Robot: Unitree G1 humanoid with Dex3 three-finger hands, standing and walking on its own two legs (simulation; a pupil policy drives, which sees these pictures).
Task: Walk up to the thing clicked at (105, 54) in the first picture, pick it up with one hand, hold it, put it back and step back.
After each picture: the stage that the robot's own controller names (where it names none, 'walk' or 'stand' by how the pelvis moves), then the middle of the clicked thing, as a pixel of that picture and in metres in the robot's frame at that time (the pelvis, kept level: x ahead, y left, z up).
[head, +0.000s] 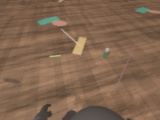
stand; (105, 53) +1.25 -0.34 -0.66
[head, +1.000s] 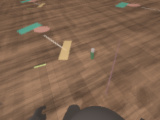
walk; (92, 54) +1.17 +0.02 -0.63
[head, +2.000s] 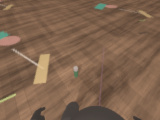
walk; (75, 72) +0.70 +0.23 -0.64
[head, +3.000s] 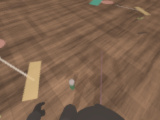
stand; (72, 84) +0.44 +0.18 -0.63
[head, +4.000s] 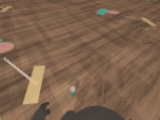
stand; (73, 91) +0.41 +0.17 -0.65
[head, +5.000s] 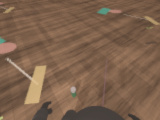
stand; (73, 92) +0.40 +0.18 -0.65
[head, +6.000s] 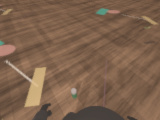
stand; (74, 93) +0.39 +0.17 -0.66
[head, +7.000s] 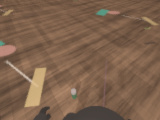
stand; (74, 94) +0.39 +0.18 -0.66
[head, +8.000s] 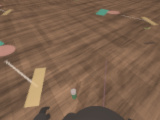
stand; (73, 94) +0.38 +0.17 -0.66
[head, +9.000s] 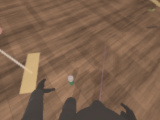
go down; (71, 80) +0.41 +0.17 -0.59
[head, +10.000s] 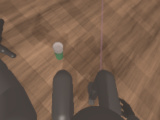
go down; (58, 52) +0.48 +0.21 -0.24
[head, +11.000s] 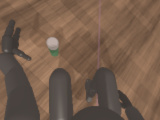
close in; (53, 48) +0.48 +0.22 -0.22
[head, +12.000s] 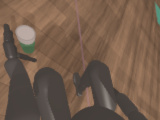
close; (27, 42) +0.47 +0.26 -0.17
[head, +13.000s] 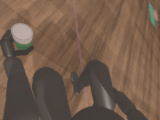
lift; (23, 41) +0.46 +0.26 -0.17
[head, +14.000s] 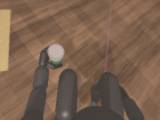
lift; (56, 58) +0.36 +0.24 -0.03
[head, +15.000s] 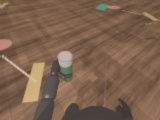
hold; (66, 69) +0.32 +0.16 +0.09
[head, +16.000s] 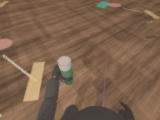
hold; (67, 72) +0.31 +0.16 +0.04
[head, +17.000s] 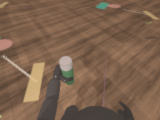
hold; (68, 72) +0.31 +0.15 +0.04
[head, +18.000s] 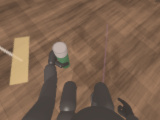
crouch; (63, 57) +0.41 +0.17 -0.02
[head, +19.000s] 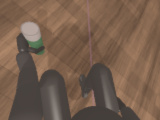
lower; (35, 42) +0.48 +0.24 -0.13
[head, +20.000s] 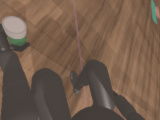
lower; (17, 38) +0.47 +0.28 -0.17
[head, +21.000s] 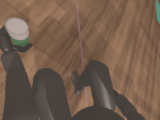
lower; (20, 39) +0.46 +0.27 -0.17
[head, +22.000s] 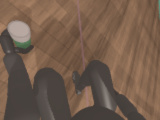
lower; (22, 41) +0.46 +0.27 -0.17
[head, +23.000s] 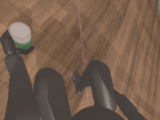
rest; (23, 42) +0.45 +0.27 -0.17
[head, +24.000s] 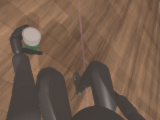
open; (31, 44) +0.46 +0.25 -0.18
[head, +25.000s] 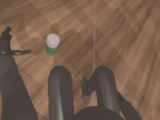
stand; (51, 46) +0.46 +0.22 -0.20
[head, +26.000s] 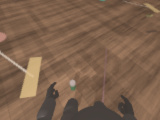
stand; (72, 85) +0.40 +0.15 -0.56
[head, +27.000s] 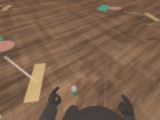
stand; (74, 91) +0.40 +0.16 -0.60
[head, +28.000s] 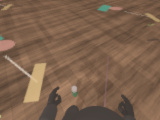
stand; (74, 91) +0.39 +0.15 -0.60
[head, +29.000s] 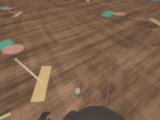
stand; (77, 93) +0.41 +0.15 -0.66
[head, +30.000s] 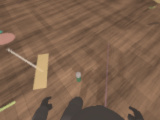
walk; (78, 77) +0.50 +0.14 -0.63
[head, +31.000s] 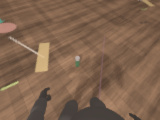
walk; (77, 61) +0.77 +0.14 -0.63
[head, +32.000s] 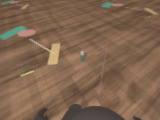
stand; (82, 56) +1.07 +0.20 -0.64
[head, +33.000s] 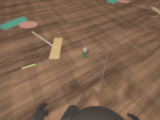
stand; (84, 53) +1.09 +0.11 -0.64
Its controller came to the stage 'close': yes
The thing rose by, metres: 0.69
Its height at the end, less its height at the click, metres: +0.00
